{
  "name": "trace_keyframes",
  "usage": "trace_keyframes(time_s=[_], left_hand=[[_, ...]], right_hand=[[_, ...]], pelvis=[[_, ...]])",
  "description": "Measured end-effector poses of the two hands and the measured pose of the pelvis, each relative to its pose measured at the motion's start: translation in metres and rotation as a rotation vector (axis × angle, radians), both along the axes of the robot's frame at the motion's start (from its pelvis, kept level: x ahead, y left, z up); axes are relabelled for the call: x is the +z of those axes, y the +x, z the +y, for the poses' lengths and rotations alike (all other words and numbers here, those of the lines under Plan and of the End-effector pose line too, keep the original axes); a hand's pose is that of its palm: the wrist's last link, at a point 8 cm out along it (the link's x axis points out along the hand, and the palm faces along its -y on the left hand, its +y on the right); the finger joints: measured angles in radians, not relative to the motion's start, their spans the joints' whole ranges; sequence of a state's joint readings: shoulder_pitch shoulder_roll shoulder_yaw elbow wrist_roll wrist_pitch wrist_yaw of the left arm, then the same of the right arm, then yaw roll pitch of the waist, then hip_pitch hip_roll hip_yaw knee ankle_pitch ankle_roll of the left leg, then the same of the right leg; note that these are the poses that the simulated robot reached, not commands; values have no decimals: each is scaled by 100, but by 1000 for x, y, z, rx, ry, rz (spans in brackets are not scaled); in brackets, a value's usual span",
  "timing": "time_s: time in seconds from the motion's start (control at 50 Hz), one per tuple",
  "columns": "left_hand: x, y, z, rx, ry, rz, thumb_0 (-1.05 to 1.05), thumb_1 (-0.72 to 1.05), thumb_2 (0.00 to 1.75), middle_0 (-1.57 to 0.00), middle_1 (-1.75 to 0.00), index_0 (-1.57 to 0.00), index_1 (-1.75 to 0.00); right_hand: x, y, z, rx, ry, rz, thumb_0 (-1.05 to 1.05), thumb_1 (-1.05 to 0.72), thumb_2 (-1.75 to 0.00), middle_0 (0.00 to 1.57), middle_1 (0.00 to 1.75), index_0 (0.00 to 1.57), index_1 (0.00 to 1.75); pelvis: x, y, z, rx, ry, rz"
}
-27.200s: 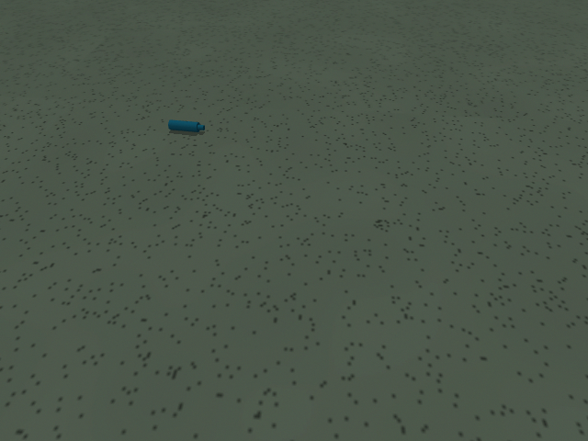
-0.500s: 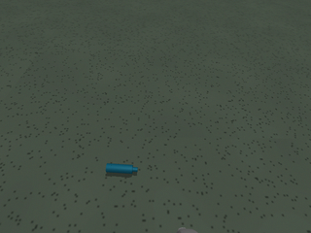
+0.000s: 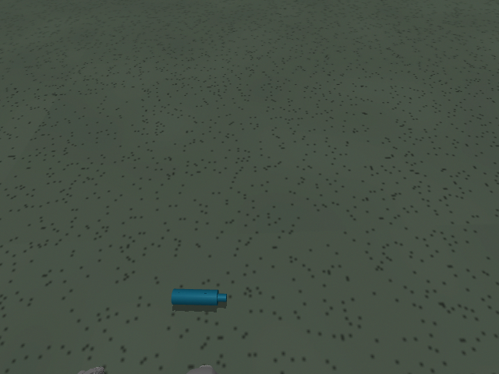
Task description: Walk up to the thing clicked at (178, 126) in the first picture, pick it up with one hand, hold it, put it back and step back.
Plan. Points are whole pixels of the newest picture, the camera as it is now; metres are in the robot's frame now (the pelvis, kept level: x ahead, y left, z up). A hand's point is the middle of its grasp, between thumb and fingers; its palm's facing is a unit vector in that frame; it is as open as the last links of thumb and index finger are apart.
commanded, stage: walk up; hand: left
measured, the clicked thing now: (199, 297) +0.51 +0.23 -0.74
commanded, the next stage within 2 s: none
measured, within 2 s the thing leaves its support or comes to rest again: neither
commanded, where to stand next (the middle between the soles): +0.12 +0.00 m, yaw +1 degrees
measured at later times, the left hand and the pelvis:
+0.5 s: hand out of the picture +0.07 +0.26 -0.16, palm faces -0.01 -0.93 -0.37, open 7.4 cm; pelvis +0.01 -0.01 -0.01, yaw +0 degrees
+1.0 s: hand out of the picture +0.09 +0.26 -0.15, palm faces +0.02 -0.94 -0.33, open 7.4 cm; pelvis +0.01 +0.00 +0.01, yaw +2 degrees
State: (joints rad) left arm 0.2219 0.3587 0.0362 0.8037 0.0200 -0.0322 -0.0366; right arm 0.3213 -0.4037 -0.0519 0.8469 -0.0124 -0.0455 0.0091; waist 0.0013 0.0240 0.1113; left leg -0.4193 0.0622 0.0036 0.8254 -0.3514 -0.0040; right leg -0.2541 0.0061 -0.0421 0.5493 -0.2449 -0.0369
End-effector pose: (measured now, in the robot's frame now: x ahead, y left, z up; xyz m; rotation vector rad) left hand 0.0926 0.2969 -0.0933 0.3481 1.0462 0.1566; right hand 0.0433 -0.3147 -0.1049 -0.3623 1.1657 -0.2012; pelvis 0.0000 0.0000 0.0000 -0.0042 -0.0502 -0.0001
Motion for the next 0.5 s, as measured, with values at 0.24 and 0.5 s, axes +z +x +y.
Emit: trace_keyframes(time_s=[0.24,0.5], left_hand=[[-45,10,19,83,-30,128,1,90,90,-21,-30,-20,-30],[-26,-27,7,96,26,179,1,90,90,-21,-30,-20,-30]], right_hand=[[4,60,15,37,-63,-30,0,-90,-89,21,30,20,30],[-11,89,10,31,35,-86,0,-90,-89,21,30,20,30]], pelvis=[[-14,20,8,7,-11,16],[-9,12,-5,8,1,-6]])
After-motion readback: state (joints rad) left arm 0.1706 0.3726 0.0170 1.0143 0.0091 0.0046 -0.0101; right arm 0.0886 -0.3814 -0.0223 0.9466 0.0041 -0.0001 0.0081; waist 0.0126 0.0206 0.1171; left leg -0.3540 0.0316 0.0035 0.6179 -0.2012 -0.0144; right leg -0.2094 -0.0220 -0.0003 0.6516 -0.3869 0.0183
